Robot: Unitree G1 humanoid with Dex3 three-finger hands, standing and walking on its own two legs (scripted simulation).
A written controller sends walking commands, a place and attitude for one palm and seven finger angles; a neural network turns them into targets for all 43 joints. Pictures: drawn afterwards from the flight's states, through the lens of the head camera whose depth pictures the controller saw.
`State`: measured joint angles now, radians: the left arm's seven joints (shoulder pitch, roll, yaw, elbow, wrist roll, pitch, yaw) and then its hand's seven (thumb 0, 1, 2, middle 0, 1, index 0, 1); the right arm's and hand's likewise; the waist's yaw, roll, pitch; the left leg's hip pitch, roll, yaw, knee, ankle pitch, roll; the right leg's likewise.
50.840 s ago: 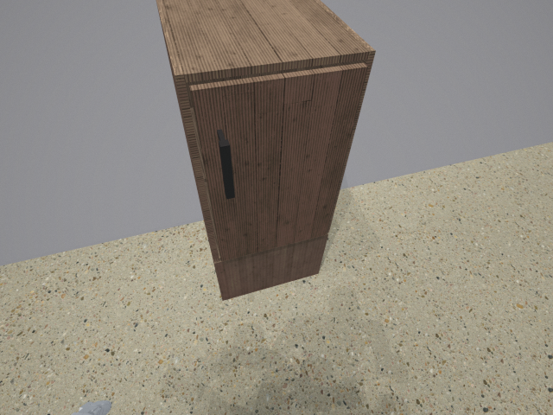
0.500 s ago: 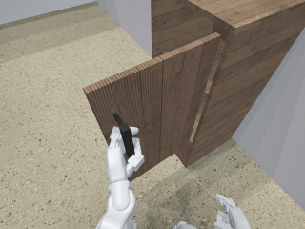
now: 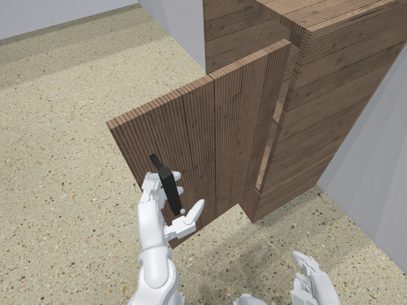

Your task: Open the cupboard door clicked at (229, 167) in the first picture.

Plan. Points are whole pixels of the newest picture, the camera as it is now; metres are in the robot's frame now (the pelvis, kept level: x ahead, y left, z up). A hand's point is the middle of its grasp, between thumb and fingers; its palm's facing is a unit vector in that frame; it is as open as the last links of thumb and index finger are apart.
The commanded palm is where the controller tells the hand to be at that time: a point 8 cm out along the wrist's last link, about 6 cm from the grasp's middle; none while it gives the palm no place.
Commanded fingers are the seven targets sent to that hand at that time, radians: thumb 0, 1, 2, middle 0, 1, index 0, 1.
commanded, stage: open thumb and fingers to let go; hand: left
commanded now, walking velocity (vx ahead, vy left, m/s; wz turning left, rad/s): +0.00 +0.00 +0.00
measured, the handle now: (166, 186) +0.33 +0.09 +0.05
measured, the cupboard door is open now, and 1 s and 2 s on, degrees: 96 100 99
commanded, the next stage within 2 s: slide the hand sideways off the handle in 0.48 s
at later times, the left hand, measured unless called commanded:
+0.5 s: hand (184, 211) +0.29 +0.05 +0.04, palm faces +0.16 -0.99 -0.02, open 15.2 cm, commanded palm +0.25 +0.09 +0.04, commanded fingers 0.00 -0.50 0.30 -0.15 -0.30 -0.15 -0.30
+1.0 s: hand (180, 238) +0.24 +0.05 +0.05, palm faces -0.22 -0.97 +0.02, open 16.3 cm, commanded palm +0.22 +0.11 +0.04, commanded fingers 0.00 -0.50 0.30 -0.15 -0.30 -0.15 -0.30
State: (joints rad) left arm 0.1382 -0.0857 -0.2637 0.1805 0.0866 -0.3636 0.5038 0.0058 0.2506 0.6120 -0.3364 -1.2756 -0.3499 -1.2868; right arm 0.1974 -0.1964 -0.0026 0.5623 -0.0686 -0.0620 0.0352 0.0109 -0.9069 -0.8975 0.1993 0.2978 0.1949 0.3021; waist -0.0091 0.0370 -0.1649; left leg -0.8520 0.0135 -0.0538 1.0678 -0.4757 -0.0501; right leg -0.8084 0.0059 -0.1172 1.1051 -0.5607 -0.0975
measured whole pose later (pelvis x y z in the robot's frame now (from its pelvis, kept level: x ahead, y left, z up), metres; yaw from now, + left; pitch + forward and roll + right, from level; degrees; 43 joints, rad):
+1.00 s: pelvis -0.01 +0.05 -0.01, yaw -3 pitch +14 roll +0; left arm 0.23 0.01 -0.34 0.02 0.05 -0.35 0.13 -0.02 -0.50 0.30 -0.15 -0.31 -0.15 -0.32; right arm 0.25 -0.20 0.01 0.42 -0.02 0.01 0.04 0.01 -0.91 -0.90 0.20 0.30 0.19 0.30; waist -0.02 0.03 -0.14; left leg -0.91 0.00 0.00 1.18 -0.51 0.01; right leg -0.87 -0.01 -0.06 1.19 -0.57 -0.04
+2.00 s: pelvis -0.01 +0.05 -0.02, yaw -3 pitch +15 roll -2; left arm 0.58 0.18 -0.11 -0.30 -0.14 -0.35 -0.14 -0.02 -0.50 0.30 -0.15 -0.30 -0.15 -0.31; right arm 0.25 -0.21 0.00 0.37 0.02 -0.01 -0.03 0.01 -0.91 -0.90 0.20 0.30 0.20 0.30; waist 0.00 0.04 -0.16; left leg -0.95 0.02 -0.03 1.25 -0.56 0.00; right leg -0.88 0.01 -0.09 1.22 -0.59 -0.04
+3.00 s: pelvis +0.03 +0.06 +0.07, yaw -3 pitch -2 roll -1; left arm 0.53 0.35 0.27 -0.46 -0.07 -0.03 0.13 0.00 0.46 0.71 -0.19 -0.30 -0.19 -0.31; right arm 0.23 -0.23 0.05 0.56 0.02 -0.09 -0.10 0.01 -0.90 -0.90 0.20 0.30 0.20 0.30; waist 0.06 0.06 -0.03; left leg -0.21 0.00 0.02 0.57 -0.32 0.02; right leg -0.16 0.01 -0.04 0.52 -0.33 -0.01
